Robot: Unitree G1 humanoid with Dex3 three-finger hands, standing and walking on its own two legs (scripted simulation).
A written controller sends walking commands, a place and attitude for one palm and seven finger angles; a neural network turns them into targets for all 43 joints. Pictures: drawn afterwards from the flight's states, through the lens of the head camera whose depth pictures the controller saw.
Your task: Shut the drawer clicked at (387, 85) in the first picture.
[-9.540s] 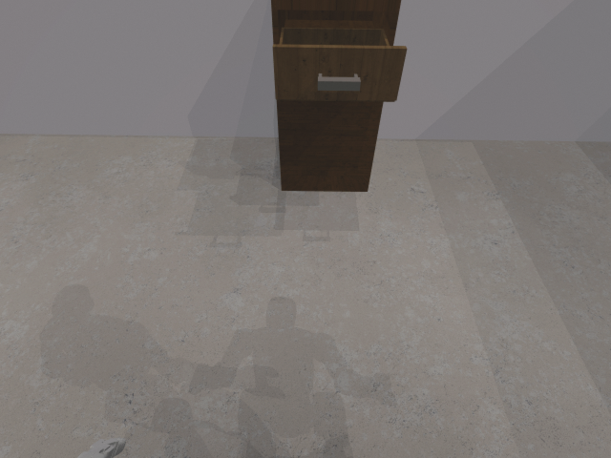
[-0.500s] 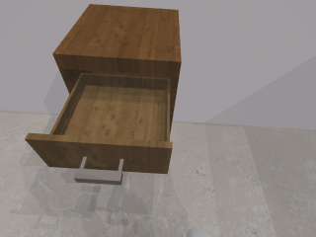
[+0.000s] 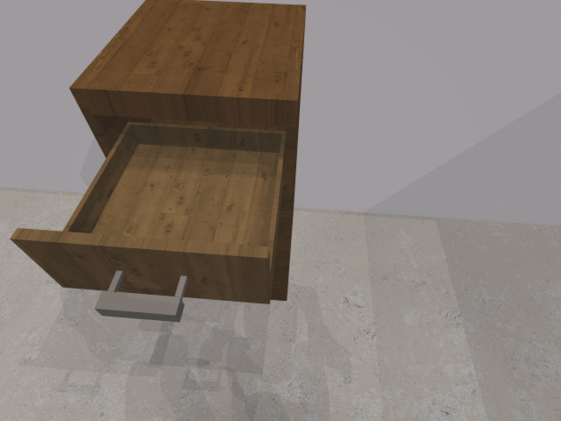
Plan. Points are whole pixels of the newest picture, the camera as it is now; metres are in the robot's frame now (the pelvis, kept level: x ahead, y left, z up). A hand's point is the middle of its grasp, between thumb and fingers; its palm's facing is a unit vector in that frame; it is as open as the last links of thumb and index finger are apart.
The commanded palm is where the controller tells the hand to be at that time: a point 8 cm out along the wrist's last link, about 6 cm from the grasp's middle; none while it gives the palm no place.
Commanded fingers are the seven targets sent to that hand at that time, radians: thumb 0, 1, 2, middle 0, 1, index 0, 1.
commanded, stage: come to a stop and stand still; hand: left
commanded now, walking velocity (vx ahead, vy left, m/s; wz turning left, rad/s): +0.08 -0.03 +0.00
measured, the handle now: (145, 292) +0.29 +0.24 -0.03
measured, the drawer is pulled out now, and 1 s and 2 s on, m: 0.30 0.30 0.30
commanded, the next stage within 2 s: look again from close up in 0.76 s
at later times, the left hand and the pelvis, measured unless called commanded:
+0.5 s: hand out of the picture -0.11 +0.12 -0.16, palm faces +0.00 -0.99 -0.13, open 7.4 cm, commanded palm none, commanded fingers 0.00 0.90 0.90 -0.20 -0.30 -0.20 -0.30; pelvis -0.03 -0.01 +0.00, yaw -2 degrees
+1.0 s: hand out of the picture -0.04 +0.17 -0.17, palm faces -0.01 -0.97 -0.23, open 7.3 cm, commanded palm none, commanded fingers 0.00 0.90 0.90 -0.20 -0.30 -0.20 -0.30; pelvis -0.05 +0.00 +0.00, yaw -1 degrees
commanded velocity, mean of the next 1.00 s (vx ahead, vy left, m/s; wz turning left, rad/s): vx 0.04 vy -0.02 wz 0.00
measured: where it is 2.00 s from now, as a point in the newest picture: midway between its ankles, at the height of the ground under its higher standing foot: outside the picture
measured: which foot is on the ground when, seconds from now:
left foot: down 0.00-1.00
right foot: down 0.00-0.02, up 0.04-0.26, down 0.28-1.00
